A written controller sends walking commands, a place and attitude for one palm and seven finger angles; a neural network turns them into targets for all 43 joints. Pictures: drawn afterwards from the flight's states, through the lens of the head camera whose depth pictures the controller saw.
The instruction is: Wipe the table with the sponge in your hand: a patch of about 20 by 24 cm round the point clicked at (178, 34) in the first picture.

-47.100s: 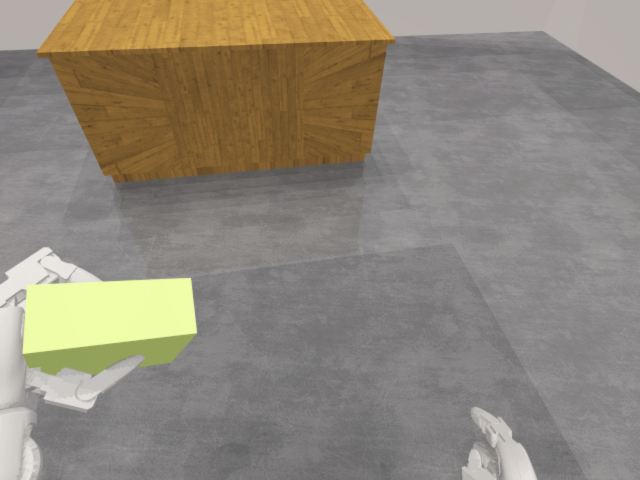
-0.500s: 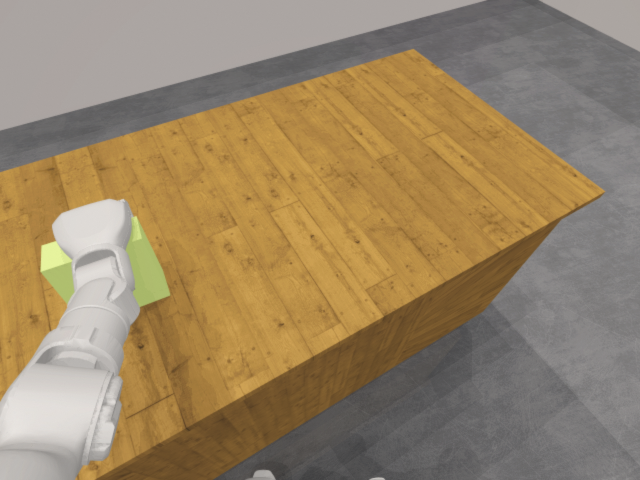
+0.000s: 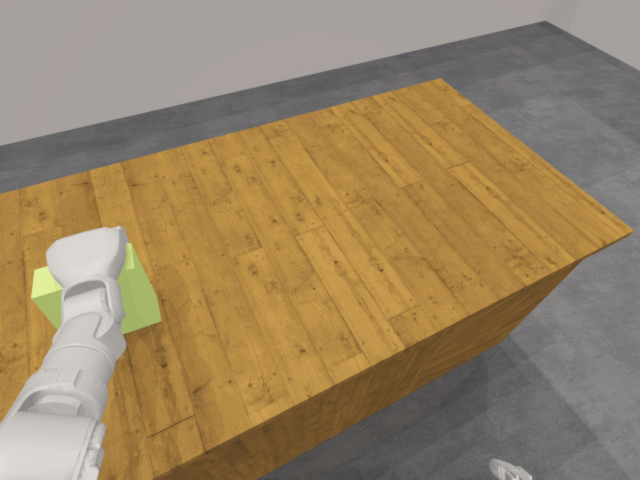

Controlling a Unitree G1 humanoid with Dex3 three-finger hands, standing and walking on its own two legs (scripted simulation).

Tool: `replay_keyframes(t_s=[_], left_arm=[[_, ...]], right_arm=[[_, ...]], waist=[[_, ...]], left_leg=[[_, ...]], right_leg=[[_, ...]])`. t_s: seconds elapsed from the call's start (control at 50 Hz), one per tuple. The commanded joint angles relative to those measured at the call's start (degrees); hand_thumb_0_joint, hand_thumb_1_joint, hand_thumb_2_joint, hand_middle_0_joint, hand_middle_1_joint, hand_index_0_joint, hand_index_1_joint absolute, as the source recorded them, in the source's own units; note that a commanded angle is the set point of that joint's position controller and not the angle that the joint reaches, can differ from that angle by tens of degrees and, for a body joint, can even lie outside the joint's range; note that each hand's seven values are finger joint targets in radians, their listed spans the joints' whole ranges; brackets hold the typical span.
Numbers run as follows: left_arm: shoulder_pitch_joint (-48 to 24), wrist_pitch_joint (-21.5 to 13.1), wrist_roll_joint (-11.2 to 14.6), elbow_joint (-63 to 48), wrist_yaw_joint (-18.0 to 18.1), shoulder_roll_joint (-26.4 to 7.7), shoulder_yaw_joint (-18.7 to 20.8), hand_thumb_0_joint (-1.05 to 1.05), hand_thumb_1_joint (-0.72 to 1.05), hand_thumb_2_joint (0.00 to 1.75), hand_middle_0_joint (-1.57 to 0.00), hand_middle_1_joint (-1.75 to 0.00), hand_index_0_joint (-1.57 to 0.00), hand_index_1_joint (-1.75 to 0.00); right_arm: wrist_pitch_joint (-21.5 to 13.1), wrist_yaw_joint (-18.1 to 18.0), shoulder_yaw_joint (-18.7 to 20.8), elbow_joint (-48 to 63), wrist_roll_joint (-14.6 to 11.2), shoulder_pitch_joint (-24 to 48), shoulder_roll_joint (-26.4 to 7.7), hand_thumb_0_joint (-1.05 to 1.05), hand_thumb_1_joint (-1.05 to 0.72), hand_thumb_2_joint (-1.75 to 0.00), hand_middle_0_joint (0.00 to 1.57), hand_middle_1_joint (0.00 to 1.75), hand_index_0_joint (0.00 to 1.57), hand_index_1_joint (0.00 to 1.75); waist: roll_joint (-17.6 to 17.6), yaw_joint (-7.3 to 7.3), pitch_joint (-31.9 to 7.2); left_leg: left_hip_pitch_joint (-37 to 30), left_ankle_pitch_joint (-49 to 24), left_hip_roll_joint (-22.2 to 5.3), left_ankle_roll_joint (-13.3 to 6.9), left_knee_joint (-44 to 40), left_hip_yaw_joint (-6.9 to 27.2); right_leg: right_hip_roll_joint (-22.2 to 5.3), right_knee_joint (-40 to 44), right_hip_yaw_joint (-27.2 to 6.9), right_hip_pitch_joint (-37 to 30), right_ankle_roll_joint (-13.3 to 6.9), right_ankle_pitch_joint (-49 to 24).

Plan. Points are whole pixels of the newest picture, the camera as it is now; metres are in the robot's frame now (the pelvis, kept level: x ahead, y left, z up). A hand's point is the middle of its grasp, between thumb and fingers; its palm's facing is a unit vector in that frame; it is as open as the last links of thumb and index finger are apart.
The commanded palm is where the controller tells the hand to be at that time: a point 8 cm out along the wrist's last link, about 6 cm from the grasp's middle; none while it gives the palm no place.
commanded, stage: wipe back along the first lane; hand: left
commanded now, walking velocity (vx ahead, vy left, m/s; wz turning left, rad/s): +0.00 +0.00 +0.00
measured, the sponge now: (108, 306) +0.35 +0.33 -0.05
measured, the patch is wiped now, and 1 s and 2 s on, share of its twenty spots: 1.00 1.00 1.00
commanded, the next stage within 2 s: lift the sponge slowly off the table in 1.84 s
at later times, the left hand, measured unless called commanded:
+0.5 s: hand (95, 305) +0.33 +0.32 +0.00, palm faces -0.08 -0.01 -1.00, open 9.6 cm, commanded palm +0.29 +0.30 +0.03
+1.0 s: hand (95, 339) +0.28 +0.30 +0.00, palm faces -0.06 -0.02 -1.00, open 9.6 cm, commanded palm +0.24 +0.28 +0.03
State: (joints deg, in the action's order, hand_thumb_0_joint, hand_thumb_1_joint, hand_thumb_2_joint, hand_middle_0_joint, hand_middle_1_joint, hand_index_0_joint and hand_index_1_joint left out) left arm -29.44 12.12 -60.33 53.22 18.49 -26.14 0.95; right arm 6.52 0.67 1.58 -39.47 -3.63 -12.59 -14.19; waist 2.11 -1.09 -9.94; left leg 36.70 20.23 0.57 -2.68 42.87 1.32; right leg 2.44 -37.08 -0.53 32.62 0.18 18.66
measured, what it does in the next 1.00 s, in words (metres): stands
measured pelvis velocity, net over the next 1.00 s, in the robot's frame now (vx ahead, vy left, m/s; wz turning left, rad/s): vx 0.00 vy -0.01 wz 0.01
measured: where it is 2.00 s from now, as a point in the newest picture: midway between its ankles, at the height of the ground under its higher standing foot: outside the picture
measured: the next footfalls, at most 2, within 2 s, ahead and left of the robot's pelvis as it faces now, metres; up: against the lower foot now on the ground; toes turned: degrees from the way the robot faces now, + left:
none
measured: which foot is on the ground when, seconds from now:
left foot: down 0.00-1.00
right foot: down 0.00-1.00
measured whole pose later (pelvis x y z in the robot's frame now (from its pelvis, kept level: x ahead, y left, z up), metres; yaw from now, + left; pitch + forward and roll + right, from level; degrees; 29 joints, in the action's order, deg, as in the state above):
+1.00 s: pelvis +0.00 -0.01 +0.00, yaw +1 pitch +9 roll -2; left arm -9.0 19.2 -57.2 31.3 18.8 -21.9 -4.2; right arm 7.3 -0.7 0.6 -37.4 -4.4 -8.6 -14.0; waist 3.1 2.3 -9.3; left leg 29.9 19.9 0.9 -2.1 40.8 1.6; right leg 2.1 -36.5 -0.2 26.4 -0.3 19.1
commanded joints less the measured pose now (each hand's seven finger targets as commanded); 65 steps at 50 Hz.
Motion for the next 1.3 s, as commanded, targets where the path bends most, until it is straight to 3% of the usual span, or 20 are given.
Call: replay_keyframes(t_s=[0.0, 0.08, 0.18, 0.26, 0.28, 0.38, 0.42, 0.52, 0.6, 0.7, 0.74, 0.84, 0.88, 1.02, 1.08, 1.1, 1.14, 1.18, 1.26, 1.28], left_arm=[[-8.74, 1.73, -0.86, -5.46, 0.15, -15.25, 3.99, 0.0, 0.1, 1.3, -1.2, -1.6, -1.2, -1.6], [-10.33, 1.82, -0.7, -6.9, -0.17, -15.87, 4.26, 0.0, 0.1, 1.3, -1.2, -1.6, -1.2, -1.6], [-1.99, 2.02, 0.5, -7.96, -1.24, -10.97, 1.97, 0.0, 0.1, 1.3, -1.2, -1.6, -1.2, -1.6], [4.13, 2.46, 1.52, -9.3, -1.37, -10.36, 2.34, 0.0, 0.1, 1.3, -1.2, -1.6, -1.2, -1.6], [4.13, 2.28, 2.07, -11.18, -1.49, -9.19, 1.72, 0.0, 0.1, 1.3, -1.2, -1.6, -1.2, -1.6], [8.18, 3.44, 3.27, -11.53, -1.77, -8.65, 1.99, 0.0, 0.1, 1.3, -1.2, -1.6, -1.2, -1.6], [8.96, 3.85, 3.0, -11.64, -1.98, -9.15, 1.78, 0.0, 0.1, 1.3, -1.2, -1.6, -1.2, -1.6], [9.32, 4.54, 2.65, -14.44, -2.41, -5.03, -2.07, 0.0, 0.1, 1.3, -1.2, -1.6, -1.2, -1.6], [9.39, 4.78, 3.07, -15.42, -2.42, -4.95, -2.02, 0.0, 0.1, 1.3, -1.2, -1.6, -1.2, -1.6], [15.36, 4.86, 3.94, -17.84, -2.2, -2.47, -2.46, 0.0, 0.1, 1.3, -1.2, -1.6, -1.2, -1.6], [16.37, 5.2, 4.06, -19.38, -2.14, -1.0, -3.63, 0.0, 0.1, 1.3, -1.2, -1.6, -1.2, -1.6], [16.09, 6.75, 4.48, -21.12, -1.79, -2.02, -2.93, 0.0, 0.1, 1.3, -1.2, -1.6, -1.2, -1.6], [17.51, 7.18, 4.76, -22.48, -1.96, -2.5, -2.36, 0.0, 0.1, 1.3, -1.2, -1.6, -1.2, -1.6], [21.9, 7.63, 4.41, -26.17, -2.42, 2.76, -6.87, 0.0, 0.1, 1.3, -1.2, -1.6, -1.2, -1.6], [24.77, 8.03, 4.58, -26.73, -2.21, 1.04, -4.64, 0.0, 0.1, 1.3, -1.2, -1.6, -1.2, -1.6], [24.47, 8.16, 5.02, -28.61, -2.41, 3.79, -7.46, 0.0, 0.1, 1.3, -1.2, -1.6, -1.2, -1.6], [24.65, 8.59, 4.86, -28.62, -2.44, 3.98, -7.61, 0.0, 0.1, 1.3, -1.2, -1.6, -1.2, -1.6], [27.95, 8.63, 5.26, -29.87, -2.29, 2.18, -5.26, 0.0, 0.1, 1.3, -1.2, -1.6, -1.2, -1.6], [33.27, 8.84, 5.72, -32.7, -2.56, 5.14, -7.91, 0.0, 0.1, 1.3, -1.2, -1.6, -1.2, -1.6], [34.98, 8.93, 5.98, -33.71, -2.34, 3.83, -6.22, 0.0, 0.1, 1.3, -1.2, -1.6, -1.2, -1.6]], right_arm=[[-0.95, -0.48, 2.92, 5.62, 0.34, 0.35, -9.26, 0.0, -0.9, -0.9, 0.2, 0.3, 0.2, 0.3], [-0.59, -0.59, 2.73, 5.37, 0.23, 1.09, -9.25, 0.0, -0.9, -0.9, 0.2, 0.3, 0.2, 0.3], [-0.58, -0.23, 2.87, 6.16, 0.15, 2.07, -8.87, 0.0, -0.9, -0.9, 0.2, 0.3, 0.2, 0.3], [-0.43, -0.28, 2.9, 6.85, 0.11, 2.71, -9.17, 0.0, -0.9, -0.9, 0.2, 0.3, 0.2, 0.3], [-0.62, -0.25, 2.82, 7.05, 0.02, 3.47, -9.02, 0.0, -0.9, -0.9, 0.2, 0.3, 0.2, 0.3], [-0.7, -0.54, 2.66, 7.25, -0.13, 4.3, -9.31, 0.0, -0.9, -0.9, 0.2, 0.3, 0.2, 0.3], [-0.63, -0.77, 2.5, 7.45, -0.17, 4.49, -9.5, 0.0, -0.9, -0.9, 0.2, 0.3, 0.2, 0.3], [-0.92, -0.99, 2.38, 8.38, -0.5, 5.86, -8.78, 0.0, -0.9, -0.9, 0.2, 0.3, 0.2, 0.3], [-1.02, -1.43, 2.23, 8.74, -0.49, 6.45, -8.82, 0.0, -0.9, -0.9, 0.2, 0.3, 0.2, 0.3], [-1.45, -1.54, 2.33, 9.46, -0.35, 7.42, -8.39, 0.0, -0.9, -0.9, 0.2, 0.3, 0.2, 0.3], [-1.56, -1.4, 2.16, 9.72, -0.42, 8.32, -8.23, 0.0, -0.9, -0.9, 0.2, 0.3, 0.2, 0.3], [-1.53, -1.76, 1.78, 9.77, -0.53, 9.77, -8.24, 0.0, -0.9, -0.9, 0.2, 0.3, 0.2, 0.3], [-1.55, -1.89, 1.59, 10.08, -0.54, 10.5, -8.26, 0.0, -0.9, -0.9, 0.2, 0.3, 0.2, 0.3], [-2.11, -1.65, 1.49, 11.02, -0.56, 11.95, -7.35, 0.0, -0.9, -0.9, 0.2, 0.3, 0.2, 0.3], [-2.2, -1.61, 1.57, 10.88, -0.52, 12.67, -7.64, 0.0, -0.9, -0.9, 0.2, 0.3, 0.2, 0.3], [-2.25, -1.68, 1.41, 11.44, -0.5, 12.83, -7.17, 0.0, -0.9, -0.9, 0.2, 0.3, 0.2, 0.3], [-2.32, -1.8, 1.46, 11.27, -0.48, 13.17, -7.26, 0.0, -0.9, -0.9, 0.2, 0.3, 0.2, 0.3], [-2.47, -1.65, 1.49, 11.26, -0.43, 13.79, -7.52, 0.0, -0.9, -0.9, 0.2, 0.3, 0.2, 0.3], [-2.74, -1.39, 1.3, 12.03, -0.46, 14.8, -6.81, 0.0, -0.9, -0.9, 0.2, 0.3, 0.2, 0.3], [-2.82, -1.32, 1.39, 12.08, -0.39, 15.32, -6.96, 0.0, -0.9, -0.9, 0.2, 0.3, 0.2, 0.3]], waist=[[0.67, 1.41, -14.38], [1.02, 0.92, -14.21], [0.44, 1.54, -14.77], [-2.65, 1.94, -13.34], [-1.55, 1.97, -13.89], [-4.6, 1.94, -10.57], [-4.57, 1.94, -9.24], [-0.81, 1.92, -7.27], [-2.11, 2.08, -7.31], [-3.62, 3.24, -9.79], [-3.5, 3.07, -8.45], [-4.32, 2.91, -4.89], [-3.73, 3.55, -5.08], [-2.72, 3.85, -5.66], [-3.8, 4.59, -5.32], [-3.52, 4.16, -5.89], [-5.23, 3.83, -4.85], [-4.9, 4.99, -5.49], [-5.82, 4.99, -5.15], [-5.2, 5.79, -5.11]], left_leg=[[-14.62, -24.36, -0.57, 0.71, -4.56, 1.81], [-14.42, -25.5, -0.52, 0.72, -4.59, 1.54], [-14.97, -27.3, -0.36, 0.58, -4.12, 0.91], [-13.48, -25.04, -0.13, 0.4, -4.21, 0.74], [-14.06, -26.39, -0.27, 0.44, -4.34, 0.87], [-11.82, -21.77, 0.08, 0.29, -4.96, 0.47], [-11.24, -19.76, 0.28, 0.32, -5.14, 0.51], [-13.08, -17.09, 0.02, 0.45, -6.17, 1.18], [-12.88, -14.94, 0.2, 0.46, -6.46, 1.54], [-13.87, -16.66, 0.17, 0.53, -6.17, 1.22], [-13.75, -16.31, 0.07, 0.68, -6.38, 1.22], [-13.24, -13.19, 0.21, 0.6, -7.36, 1.51], [-13.16, -13.01, 0.42, 0.67, -7.9, 1.65], [-15.07, -14.03, 0.24, 0.84, -7.69, 1.92], [-14.71, -14.6, 0.49, 0.94, -7.79, 2.14], [-15.24, -14.71, 0.44, 0.74, -7.65, 1.76], [-15.1, -14.66, 0.37, 0.77, -7.6, 1.77], [-15.47, -16.1, 0.48, 0.89, -7.69, 1.98], [-15.86, -17.62, 0.42, 0.98, -7.52, 1.78], [-16.07, -18.08, 0.4, 1.04, -7.77, 2.03]], right_leg=[[1.5, 2.59, 2.28, -6.31, -4.24, -19.0], [1.24, 2.58, 1.85, -7.34, -4.25, -21.48], [1.09, 2.81, 1.58, -9.24, -4.18, -25.16], [1.02, 3.02, 1.52, -10.57, -4.01, -25.95], [0.89, 2.87, 1.39, -10.9, -4.05, -26.77], [0.76, 3.61, 1.15, -11.38, -3.95, -25.42], [0.8, 3.73, 1.17, -10.74, -3.94, -23.46], [1.11, 4.17, 2.16, -7.4, -4.42, -16.18], [1.28, 4.46, 2.13, -7.35, -4.45, -13.79], [1.24, 3.93, 2.08, -9.46, -4.41, -16.41], [1.23, 4.02, 2.09, -8.79, -4.4, -16.34], [1.18, 5.1, 1.96, -8.16, -4.39, -12.96], [1.22, 5.25, 1.4, -9.33, -4.56, -12.89], [1.45, 4.6, 1.87, -8.67, -4.74, -12.7], [1.46, 4.71, 0.93, -9.97, -4.97, -14.12], [1.32, 4.53, 1.56, -10.28, -4.73, -14.58], [1.27, 4.62, 1.4, -9.81, -4.61, -14.81], [1.27, 4.62, 0.62, -11.23, -4.89, -17.24], [1.05, 4.14, 0.8, -12.17, -4.63, -19.4], [1.13, 4.27, 0.22, -12.68, -4.88, -19.73]])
